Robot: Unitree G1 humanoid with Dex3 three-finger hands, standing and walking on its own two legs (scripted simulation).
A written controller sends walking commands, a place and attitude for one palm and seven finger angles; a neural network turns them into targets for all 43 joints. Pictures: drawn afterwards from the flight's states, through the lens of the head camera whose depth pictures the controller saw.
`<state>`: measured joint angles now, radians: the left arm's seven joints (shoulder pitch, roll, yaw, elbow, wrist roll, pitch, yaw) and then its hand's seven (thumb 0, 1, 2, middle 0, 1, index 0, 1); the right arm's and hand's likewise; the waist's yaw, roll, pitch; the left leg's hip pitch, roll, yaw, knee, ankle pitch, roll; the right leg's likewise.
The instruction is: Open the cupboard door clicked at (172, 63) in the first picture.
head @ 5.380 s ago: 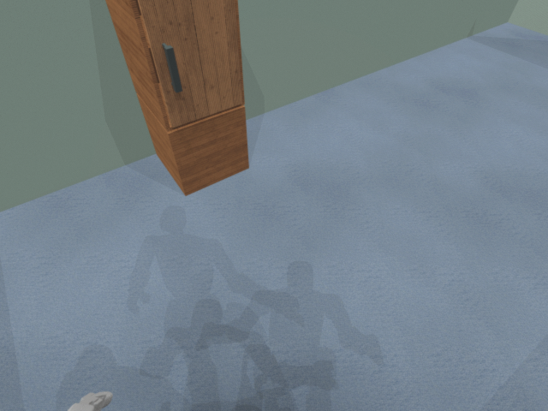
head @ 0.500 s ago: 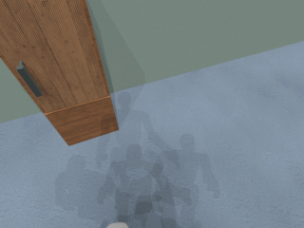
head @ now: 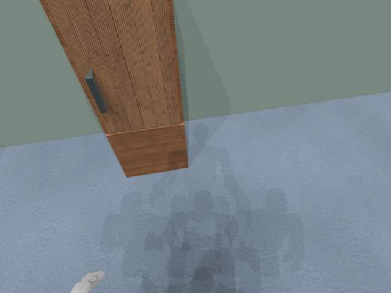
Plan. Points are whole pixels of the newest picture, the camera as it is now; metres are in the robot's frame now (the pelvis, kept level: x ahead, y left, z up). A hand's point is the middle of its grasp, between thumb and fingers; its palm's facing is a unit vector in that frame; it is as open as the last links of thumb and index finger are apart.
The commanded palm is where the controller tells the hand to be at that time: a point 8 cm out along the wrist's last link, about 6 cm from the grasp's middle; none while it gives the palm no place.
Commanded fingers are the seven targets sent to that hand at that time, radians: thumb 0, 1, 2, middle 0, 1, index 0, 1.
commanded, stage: turn to face it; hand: left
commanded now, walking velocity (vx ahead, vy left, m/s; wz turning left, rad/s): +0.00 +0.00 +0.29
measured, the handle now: (97, 91) +0.79 +0.40 -0.08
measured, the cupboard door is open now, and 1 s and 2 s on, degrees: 0 0 0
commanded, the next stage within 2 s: take the last steps up to it in 0.12 s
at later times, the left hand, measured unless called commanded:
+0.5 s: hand out of the picture -0.07 +0.22 -0.18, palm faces +0.24 -0.94 -0.22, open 7.4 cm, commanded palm none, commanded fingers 0.00 0.90 0.90 -0.20 -0.30 -0.20 -0.30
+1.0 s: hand (119, 279) +0.18 +0.20 -0.16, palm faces +0.18 -0.96 -0.20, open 7.4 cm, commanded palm none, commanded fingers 0.00 0.90 0.90 -0.20 -0.30 -0.20 -0.30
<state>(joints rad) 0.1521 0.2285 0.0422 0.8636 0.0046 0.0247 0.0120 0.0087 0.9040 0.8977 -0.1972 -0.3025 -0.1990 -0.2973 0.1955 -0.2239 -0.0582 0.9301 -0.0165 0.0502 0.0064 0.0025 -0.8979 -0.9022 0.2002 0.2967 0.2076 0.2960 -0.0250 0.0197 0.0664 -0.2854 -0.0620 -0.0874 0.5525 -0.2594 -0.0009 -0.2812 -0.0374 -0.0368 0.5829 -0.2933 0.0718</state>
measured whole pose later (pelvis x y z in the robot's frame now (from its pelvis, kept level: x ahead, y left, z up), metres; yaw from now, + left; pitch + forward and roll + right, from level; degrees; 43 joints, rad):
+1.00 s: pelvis +0.12 +0.01 -0.01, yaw +10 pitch -2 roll +1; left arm 0.17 0.14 0.04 1.01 0.01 -0.07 -0.01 0.01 0.91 0.90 -0.20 -0.30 -0.20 -0.30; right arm 0.42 -0.15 -0.04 1.17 -0.01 -0.01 -0.01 0.00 -0.90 -0.90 0.20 0.30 0.20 0.30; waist -0.03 0.04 0.07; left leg -0.25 0.04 0.04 1.06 -0.45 0.02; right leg -0.34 -0.05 -0.16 0.63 -0.26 -0.07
